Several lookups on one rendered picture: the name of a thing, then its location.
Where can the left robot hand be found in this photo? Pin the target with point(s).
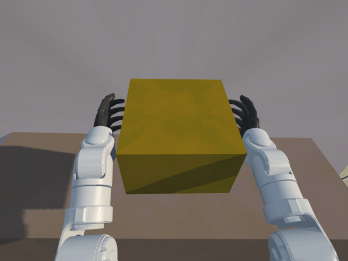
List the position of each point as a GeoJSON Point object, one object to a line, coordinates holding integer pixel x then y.
{"type": "Point", "coordinates": [104, 112]}

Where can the robot left forearm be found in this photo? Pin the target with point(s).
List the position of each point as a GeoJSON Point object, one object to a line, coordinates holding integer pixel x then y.
{"type": "Point", "coordinates": [91, 185]}

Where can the right robot hand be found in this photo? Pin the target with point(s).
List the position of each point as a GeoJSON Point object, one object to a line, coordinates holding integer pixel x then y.
{"type": "Point", "coordinates": [248, 114]}

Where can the right robot upper arm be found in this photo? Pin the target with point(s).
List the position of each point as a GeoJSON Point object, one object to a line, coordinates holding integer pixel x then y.
{"type": "Point", "coordinates": [302, 244]}

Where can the left robot upper arm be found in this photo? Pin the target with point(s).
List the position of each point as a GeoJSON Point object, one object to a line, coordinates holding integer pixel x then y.
{"type": "Point", "coordinates": [100, 247]}

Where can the pedestal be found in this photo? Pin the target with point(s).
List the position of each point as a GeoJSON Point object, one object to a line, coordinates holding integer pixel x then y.
{"type": "Point", "coordinates": [36, 171]}

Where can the robot right forearm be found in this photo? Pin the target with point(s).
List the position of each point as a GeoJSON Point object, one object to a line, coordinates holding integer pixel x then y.
{"type": "Point", "coordinates": [284, 204]}

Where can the carton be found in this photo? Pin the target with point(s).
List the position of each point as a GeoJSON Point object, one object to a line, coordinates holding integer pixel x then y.
{"type": "Point", "coordinates": [178, 136]}

